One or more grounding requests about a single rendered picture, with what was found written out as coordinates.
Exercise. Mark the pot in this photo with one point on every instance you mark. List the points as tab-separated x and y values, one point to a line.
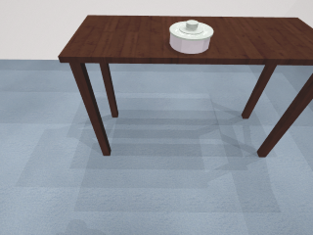
187	46

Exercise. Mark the table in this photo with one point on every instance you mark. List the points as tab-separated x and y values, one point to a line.
256	41

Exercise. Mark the knob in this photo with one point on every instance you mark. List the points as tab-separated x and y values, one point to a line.
192	24

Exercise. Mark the lid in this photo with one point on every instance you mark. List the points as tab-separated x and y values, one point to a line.
202	32

